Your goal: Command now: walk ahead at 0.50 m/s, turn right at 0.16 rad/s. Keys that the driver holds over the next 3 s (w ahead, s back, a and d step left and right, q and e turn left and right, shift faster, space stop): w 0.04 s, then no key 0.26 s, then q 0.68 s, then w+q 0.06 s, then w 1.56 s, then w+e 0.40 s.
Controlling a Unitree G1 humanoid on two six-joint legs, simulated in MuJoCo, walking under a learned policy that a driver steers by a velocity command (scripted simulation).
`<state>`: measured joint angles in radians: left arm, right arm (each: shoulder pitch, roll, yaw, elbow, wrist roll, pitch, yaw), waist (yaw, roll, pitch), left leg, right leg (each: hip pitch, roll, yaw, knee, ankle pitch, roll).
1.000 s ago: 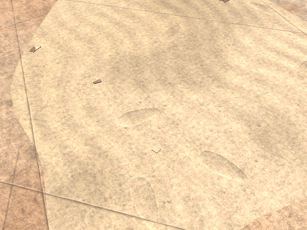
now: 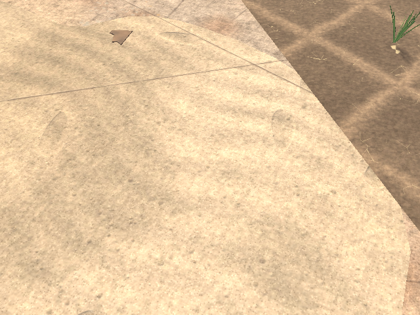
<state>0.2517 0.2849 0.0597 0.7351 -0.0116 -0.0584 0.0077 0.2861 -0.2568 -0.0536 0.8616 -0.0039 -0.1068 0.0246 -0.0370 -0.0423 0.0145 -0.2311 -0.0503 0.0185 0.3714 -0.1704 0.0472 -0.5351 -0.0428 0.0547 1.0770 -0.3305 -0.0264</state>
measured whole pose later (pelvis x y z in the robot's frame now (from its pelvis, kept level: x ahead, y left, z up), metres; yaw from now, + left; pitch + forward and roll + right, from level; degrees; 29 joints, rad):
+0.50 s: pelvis +0.18 -0.04 -0.01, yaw +3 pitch +1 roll -1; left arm 0.11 0.22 0.03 0.76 0.03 -0.03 0.00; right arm 0.22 -0.29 -0.05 0.87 0.01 0.03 -0.04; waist -0.02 0.03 0.04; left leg -0.47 0.06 -0.03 0.93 -0.46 -0.07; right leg -0.36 0.01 -0.07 0.45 -0.11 -0.05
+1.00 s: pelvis +0.19 +0.00 +0.00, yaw +19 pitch +3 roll -3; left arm 0.06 0.31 0.09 0.81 -0.01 0.01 0.05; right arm 0.22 -0.30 -0.07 0.73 0.01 0.02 -0.04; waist -0.02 -0.02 0.04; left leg -0.28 -0.05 -0.12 0.44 -0.19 0.06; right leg -0.49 0.03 0.08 0.87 -0.33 0.08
